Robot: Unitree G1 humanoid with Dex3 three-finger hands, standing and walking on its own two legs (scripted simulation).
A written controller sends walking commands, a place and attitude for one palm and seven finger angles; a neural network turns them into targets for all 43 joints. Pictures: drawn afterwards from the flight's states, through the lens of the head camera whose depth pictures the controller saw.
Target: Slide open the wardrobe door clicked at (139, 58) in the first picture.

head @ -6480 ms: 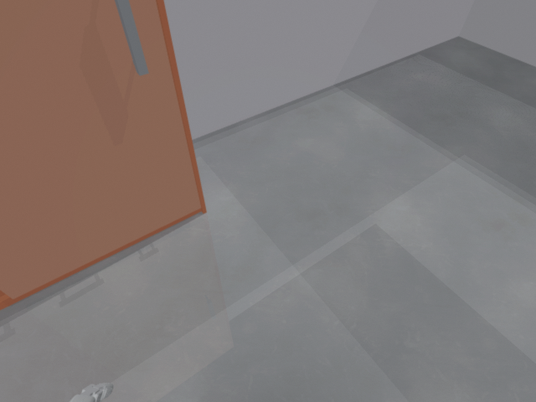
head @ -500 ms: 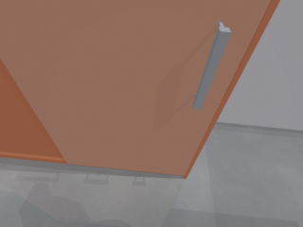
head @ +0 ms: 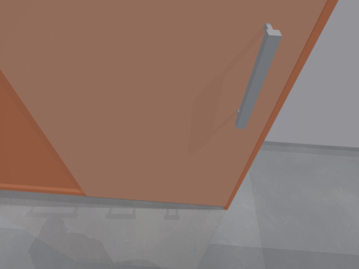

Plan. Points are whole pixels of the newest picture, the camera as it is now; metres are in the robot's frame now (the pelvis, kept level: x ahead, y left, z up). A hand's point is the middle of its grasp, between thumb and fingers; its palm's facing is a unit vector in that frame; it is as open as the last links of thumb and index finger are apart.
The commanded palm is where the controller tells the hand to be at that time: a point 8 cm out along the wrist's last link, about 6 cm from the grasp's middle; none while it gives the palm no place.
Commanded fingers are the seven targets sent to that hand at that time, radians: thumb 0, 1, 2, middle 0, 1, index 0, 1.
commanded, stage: look again from close up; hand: right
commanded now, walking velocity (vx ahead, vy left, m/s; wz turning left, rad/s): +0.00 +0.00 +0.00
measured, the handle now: (252, 82) +0.53 -0.15 +0.14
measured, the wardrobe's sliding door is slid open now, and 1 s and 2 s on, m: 0.00 0.00 0.00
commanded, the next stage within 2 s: shuffle to correct the standing spot in 0.12 s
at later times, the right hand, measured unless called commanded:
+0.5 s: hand out of the picture +0.01 -0.18 -0.19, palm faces +0.05 +0.99 -0.17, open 7.4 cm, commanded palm none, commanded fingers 0.00 -0.90 -0.90 0.20 0.30 0.20 0.30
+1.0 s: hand out of the picture +0.12 -0.18 -0.19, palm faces +0.06 +0.97 -0.22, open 7.3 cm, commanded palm none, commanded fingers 0.00 -0.90 -0.90 0.20 0.30 0.20 0.30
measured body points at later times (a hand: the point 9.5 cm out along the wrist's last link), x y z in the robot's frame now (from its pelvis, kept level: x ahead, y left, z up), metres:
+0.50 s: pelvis +0.03 -0.01 -0.01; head +0.04 -0.01 +0.44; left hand +0.01 +0.21 -0.17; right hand +0.00 -0.23 -0.17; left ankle -0.01 +0.10 -0.74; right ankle -0.03 -0.14 -0.74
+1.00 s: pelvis +0.08 +0.01 -0.01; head +0.12 +0.00 +0.44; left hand +0.11 +0.23 -0.17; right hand +0.12 -0.23 -0.17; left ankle +0.07 +0.09 -0.74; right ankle +0.05 -0.12 -0.74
